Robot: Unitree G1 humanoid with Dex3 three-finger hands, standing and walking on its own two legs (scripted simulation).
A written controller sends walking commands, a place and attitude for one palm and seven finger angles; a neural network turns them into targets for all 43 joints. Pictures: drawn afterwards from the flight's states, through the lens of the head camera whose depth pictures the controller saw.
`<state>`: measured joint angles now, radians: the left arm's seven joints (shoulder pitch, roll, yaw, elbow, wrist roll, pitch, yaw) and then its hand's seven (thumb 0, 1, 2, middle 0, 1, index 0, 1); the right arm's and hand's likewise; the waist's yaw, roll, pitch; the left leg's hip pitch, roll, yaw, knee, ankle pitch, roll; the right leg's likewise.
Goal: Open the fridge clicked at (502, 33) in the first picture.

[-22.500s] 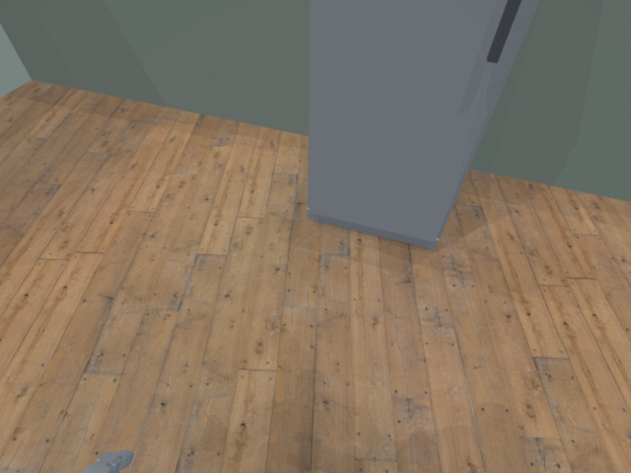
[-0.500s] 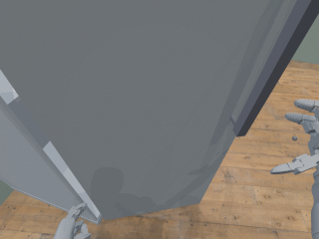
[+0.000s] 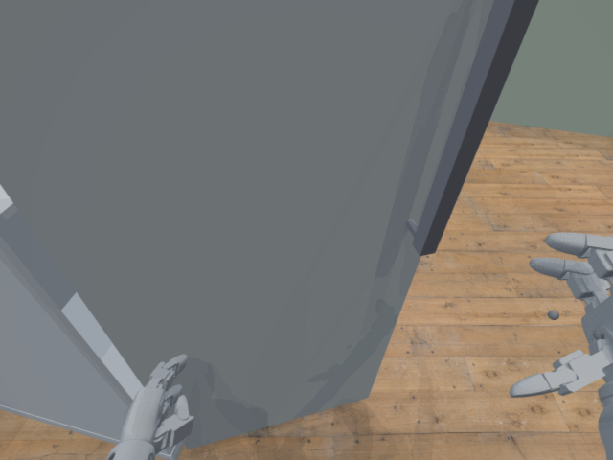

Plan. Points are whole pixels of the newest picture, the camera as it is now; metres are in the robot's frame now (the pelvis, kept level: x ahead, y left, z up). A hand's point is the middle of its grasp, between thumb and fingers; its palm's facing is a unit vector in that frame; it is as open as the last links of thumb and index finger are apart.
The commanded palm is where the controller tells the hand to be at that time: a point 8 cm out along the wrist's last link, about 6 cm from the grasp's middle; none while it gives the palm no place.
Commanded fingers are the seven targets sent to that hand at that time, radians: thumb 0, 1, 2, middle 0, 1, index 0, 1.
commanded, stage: draw the hand back to the body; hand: right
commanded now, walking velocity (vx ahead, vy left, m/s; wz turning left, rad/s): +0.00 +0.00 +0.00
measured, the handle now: (455, 127) +0.42 -0.17 +0.26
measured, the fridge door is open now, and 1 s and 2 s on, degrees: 61 61 61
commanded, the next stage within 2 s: step back with the hand held close in 1.62 s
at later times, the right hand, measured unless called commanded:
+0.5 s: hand (559, 324) +0.22 -0.25 +0.16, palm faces +0.17 +0.98 -0.08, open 14.7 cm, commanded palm +0.18 -0.29 +0.18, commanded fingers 0.00 0.41 -0.27 0.25 1.07 0.25 1.07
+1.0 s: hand (571, 318) +0.22 -0.26 +0.17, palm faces +0.44 +0.82 -0.37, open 11.2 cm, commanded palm +0.17 -0.29 +0.19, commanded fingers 0.00 -0.50 -0.71 0.21 0.53 0.21 0.53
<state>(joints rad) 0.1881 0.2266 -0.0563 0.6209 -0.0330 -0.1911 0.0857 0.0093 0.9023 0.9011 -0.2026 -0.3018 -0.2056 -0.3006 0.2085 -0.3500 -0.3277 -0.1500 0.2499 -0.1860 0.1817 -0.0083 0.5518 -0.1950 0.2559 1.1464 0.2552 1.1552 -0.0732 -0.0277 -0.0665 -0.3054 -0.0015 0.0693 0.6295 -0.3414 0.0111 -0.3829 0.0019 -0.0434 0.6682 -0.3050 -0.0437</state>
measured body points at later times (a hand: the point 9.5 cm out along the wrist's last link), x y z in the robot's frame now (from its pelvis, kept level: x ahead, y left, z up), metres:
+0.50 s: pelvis +0.00 +0.02 +0.01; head -0.03 +0.03 +0.45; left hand +0.20 +0.25 -0.05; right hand +0.20 -0.30 +0.17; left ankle -0.01 +0.11 -0.72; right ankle +0.03 -0.09 -0.72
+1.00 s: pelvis +0.02 +0.01 +0.02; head +0.00 +0.03 +0.46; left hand +0.20 +0.23 -0.07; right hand +0.19 -0.30 +0.19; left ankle -0.01 +0.11 -0.72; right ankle +0.03 -0.09 -0.72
